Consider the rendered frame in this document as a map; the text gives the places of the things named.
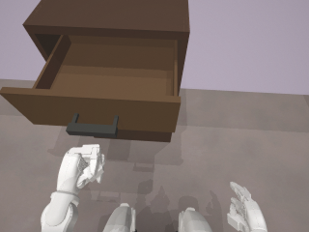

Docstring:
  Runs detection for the cabinet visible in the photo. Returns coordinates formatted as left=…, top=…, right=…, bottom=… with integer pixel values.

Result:
left=22, top=0, right=190, bottom=143

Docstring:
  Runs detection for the right robot hand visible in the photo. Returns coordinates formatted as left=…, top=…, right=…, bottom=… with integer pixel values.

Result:
left=227, top=182, right=267, bottom=232

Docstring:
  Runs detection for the handle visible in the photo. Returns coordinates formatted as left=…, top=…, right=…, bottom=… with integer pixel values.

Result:
left=66, top=113, right=119, bottom=138

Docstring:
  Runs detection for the left robot thigh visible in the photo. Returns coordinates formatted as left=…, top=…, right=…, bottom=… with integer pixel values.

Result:
left=102, top=206, right=136, bottom=232

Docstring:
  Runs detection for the left robot hand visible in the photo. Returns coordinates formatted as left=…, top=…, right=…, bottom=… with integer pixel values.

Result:
left=56, top=144, right=106, bottom=195

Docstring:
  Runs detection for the robot thigh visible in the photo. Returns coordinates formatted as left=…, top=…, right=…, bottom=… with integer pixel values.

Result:
left=102, top=206, right=136, bottom=232
left=178, top=210, right=213, bottom=232

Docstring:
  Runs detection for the robot left forearm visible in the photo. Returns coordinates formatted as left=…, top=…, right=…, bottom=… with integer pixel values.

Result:
left=41, top=190, right=80, bottom=232

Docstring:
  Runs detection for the drawer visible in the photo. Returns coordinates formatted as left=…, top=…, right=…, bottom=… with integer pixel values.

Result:
left=0, top=35, right=182, bottom=132

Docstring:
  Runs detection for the right robot thigh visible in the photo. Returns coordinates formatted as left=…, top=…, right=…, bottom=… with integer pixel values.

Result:
left=178, top=210, right=213, bottom=232

